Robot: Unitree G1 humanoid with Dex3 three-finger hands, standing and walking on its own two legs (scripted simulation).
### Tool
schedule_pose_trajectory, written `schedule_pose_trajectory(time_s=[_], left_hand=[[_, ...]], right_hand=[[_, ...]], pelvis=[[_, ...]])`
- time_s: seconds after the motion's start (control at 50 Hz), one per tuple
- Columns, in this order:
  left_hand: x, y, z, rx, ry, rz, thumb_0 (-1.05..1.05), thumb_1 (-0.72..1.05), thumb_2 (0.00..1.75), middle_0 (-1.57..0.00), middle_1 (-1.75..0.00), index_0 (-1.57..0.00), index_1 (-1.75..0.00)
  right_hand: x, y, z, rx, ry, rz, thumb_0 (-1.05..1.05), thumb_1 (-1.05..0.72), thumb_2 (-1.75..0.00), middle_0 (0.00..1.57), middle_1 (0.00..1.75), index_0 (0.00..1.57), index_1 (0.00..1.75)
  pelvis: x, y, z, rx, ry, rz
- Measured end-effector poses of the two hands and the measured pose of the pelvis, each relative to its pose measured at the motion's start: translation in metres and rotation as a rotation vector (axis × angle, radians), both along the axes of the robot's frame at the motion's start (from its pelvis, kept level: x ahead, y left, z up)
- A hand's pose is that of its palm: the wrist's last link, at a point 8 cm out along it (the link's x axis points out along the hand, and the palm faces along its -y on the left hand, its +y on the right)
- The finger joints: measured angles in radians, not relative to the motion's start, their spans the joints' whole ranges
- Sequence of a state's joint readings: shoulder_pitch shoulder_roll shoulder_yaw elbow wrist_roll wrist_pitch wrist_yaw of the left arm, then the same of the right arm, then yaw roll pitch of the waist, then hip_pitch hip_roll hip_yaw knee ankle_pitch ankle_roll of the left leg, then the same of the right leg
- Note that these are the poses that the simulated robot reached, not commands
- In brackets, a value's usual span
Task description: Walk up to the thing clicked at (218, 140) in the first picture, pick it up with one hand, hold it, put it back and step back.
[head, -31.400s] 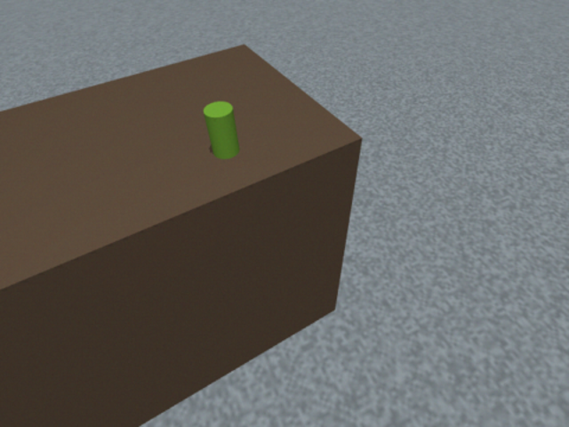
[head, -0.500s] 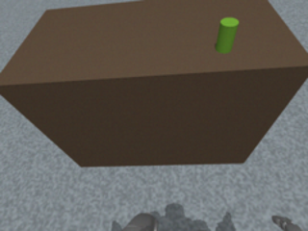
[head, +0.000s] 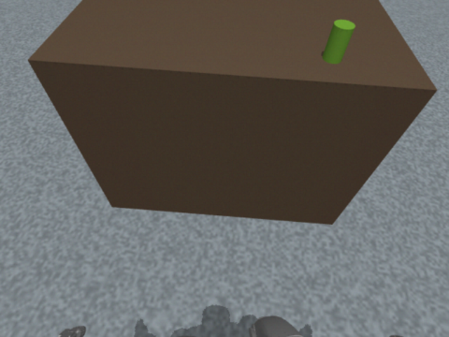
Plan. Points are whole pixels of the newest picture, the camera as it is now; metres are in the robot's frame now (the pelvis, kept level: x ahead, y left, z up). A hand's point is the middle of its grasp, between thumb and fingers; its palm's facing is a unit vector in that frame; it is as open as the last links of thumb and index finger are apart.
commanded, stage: step back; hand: right
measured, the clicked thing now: (337, 42) +0.83 -0.27 +0.08
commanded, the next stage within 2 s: none
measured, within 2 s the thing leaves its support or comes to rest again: neither
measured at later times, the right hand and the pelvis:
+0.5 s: hand out of the picture -0.10 -0.30 -0.17, palm faces -0.04 +0.93 -0.37, open 7.4 cm; pelvis -0.17 -0.03 -0.01, yaw +0 degrees
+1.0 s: hand out of the picture -0.19 -0.31 -0.15, palm faces +0.02 +0.93 -0.36, open 7.4 cm; pelvis -0.29 -0.04 +0.00, yaw -3 degrees
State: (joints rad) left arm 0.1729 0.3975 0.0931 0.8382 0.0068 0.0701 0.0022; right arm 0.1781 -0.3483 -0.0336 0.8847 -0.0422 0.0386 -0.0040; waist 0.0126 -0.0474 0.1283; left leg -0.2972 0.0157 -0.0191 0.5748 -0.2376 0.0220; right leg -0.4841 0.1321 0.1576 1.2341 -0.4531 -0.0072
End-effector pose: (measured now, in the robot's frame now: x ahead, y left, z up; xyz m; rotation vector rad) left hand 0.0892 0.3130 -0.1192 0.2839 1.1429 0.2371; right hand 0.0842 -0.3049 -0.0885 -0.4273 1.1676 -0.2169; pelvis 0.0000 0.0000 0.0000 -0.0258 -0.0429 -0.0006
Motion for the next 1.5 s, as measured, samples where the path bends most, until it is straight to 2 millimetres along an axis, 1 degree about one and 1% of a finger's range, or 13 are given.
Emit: schedule_pose_trajectory(time_s=[0.16,0.3,0.36,0.46,0.6,0.7,0.8,0.92,1.02,1.14,1.28,1.38,1.5], left_hand=[[-0.092,-0.006,-0.007,0.051,0.153,-0.040,0.01,0.90,0.89,-0.21,-0.30,-0.20,-0.30],[-0.157,-0.033,0.010,0.072,0.162,-0.037,0.01,0.90,0.89,-0.21,-0.30,-0.20,-0.30],[-0.171,-0.037,0.023,0.089,0.157,-0.032,0.01,0.90,0.89,-0.21,-0.30,-0.21,-0.30],[-0.167,-0.032,0.030,0.126,0.071,-0.055,0.01,0.90,0.89,-0.21,-0.30,-0.21,-0.30],[-0.173,-0.020,0.009,0.101,-0.068,-0.052,0.01,0.90,0.89,-0.21,-0.30,-0.20,-0.30],[-0.207,-0.030,0.005,0.038,-0.036,-0.036,0.01,0.90,0.89,-0.21,-0.30,-0.20,-0.30],[-0.249,-0.036,0.004,0.015,-0.003,-0.045,0.01,0.90,0.89,-0.21,-0.30,-0.20,-0.30],[-0.307,-0.047,0.002,0.046,0.073,-0.062,0.01,0.90,0.89,-0.21,-0.30,-0.20,-0.30],[-0.343,-0.047,0.013,0.061,0.103,-0.021,0.01,0.90,0.89,-0.21,-0.30,-0.21,-0.30],[-0.350,-0.028,0.017,0.070,0.092,0.007,0.01,0.90,0.89,-0.21,-0.30,-0.21,-0.30],[-0.329,-0.006,0.008,0.058,0.109,-0.004,0.01,0.90,0.89,-0.21,-0.30,-0.20,-0.30],[-0.299,-0.009,0.010,0.049,0.075,-0.040,0.01,0.90,0.89,-0.21,-0.30,-0.20,-0.30],[-0.273,-0.028,0.010,0.055,0.019,-0.039,0.01,0.90,0.89,-0.21,-0.30,-0.20,-0.30]], right_hand=[[-0.017,-0.019,-0.005,0.011,-0.125,0.017,0.00,-0.90,-0.90,0.21,0.30,0.20,0.30],[-0.076,-0.041,-0.029,0.067,-0.100,-0.046,0.00,-0.90,-0.90,0.21,0.30,0.20,0.30],[-0.109,-0.042,-0.029,0.087,-0.059,-0.066,0.00,-0.90,-0.90,0.21,0.30,0.20,0.30],[-0.165,-0.043,-0.039,0.072,0.032,-0.065,0.00,-0.90,-0.90,0.21,0.30,0.20,0.30],[-0.221,-0.023,-0.045,0.049,0.107,-0.019,0.00,-0.90,-0.90,0.21,0.30,0.20,0.30],[-0.247,-0.017,-0.025,0.050,0.062,-0.013,0.00,-0.90,-0.90,0.21,0.30,0.20,0.30],[-0.254,-0.027,-0.011,0.035,-0.025,-0.009,0.00,-0.90,-0.90,0.21,0.30,0.21,0.30],[-0.264,-0.048,-0.018,0.053,-0.104,-0.031,0.00,-0.90,-0.90,0.21,0.30,0.20,0.30],[-0.289,-0.049,-0.022,0.085,-0.054,-0.050,0.00,-0.90,-0.90,0.21,0.30,0.20,0.30],[-0.306,-0.039,-0.031,0.086,0.031,-0.033,0.00,-0.90,-0.90,0.20,0.30,0.20,0.30],[-0.306,-0.011,-0.026,0.092,0.012,-0.045,0.00,-0.90,-0.90,0.21,0.30,0.20,0.30],[-0.305,-0.011,-0.019,0.091,0.004,-0.064,0.00,-0.90,-0.90,0.21,0.30,0.20,0.30],[-0.288,-0.029,-0.031,0.085,0.014,-0.086,0.00,-0.90,-0.90,0.21,0.30,0.20,0.30]], pelvis=[[-0.062,-0.015,-0.010,0.020,0.008,-0.071],[-0.110,-0.032,-0.010,0.041,-0.006,-0.080],[-0.123,-0.034,-0.002,0.075,0.010,-0.075],[-0.153,-0.034,-0.003,0.061,0.034,-0.031],[-0.207,-0.026,-0.018,0.075,0.002,0.029],[-0.233,-0.023,-0.007,0.022,-0.007,0.028],[-0.258,-0.029,-0.002,0.021,0.012,-0.006],[-0.284,-0.040,-0.009,-0.012,-0.009,-0.045],[-0.287,-0.042,-0.001,0.022,-0.008,-0.052],[-0.287,-0.029,-0.002,0.021,0.003,-0.004],[-0.282,-0.013,-0.003,0.040,0.000,-0.011],[-0.273,-0.018,0.001,0.036,0.005,-0.025],[-0.261,-0.029,-0.005,0.004,-0.007,-0.014]])
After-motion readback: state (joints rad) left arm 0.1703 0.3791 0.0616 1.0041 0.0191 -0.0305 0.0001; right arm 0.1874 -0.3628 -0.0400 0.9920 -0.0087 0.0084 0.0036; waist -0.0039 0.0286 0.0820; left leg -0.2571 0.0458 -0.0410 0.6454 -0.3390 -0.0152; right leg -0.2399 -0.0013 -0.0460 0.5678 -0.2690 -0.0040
